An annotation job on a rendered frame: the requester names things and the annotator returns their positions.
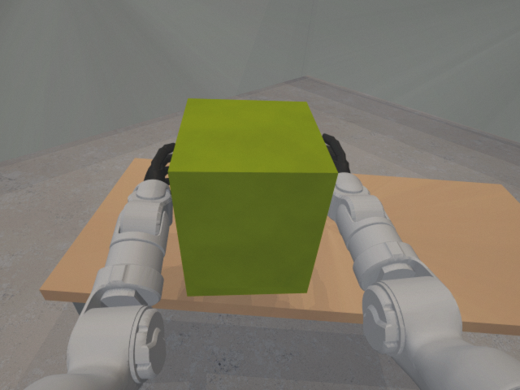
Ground right robot hand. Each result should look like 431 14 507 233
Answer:
323 133 350 173

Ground right robot upper arm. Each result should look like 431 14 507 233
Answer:
362 276 520 390

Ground carton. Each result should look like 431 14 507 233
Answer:
168 98 338 297

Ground left robot hand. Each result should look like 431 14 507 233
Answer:
144 143 176 185

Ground left robot upper arm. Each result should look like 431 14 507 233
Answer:
24 305 167 390

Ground left robot forearm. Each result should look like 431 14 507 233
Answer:
67 180 173 371

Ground table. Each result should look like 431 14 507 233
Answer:
39 158 520 336

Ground right robot forearm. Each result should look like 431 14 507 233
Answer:
327 172 462 333

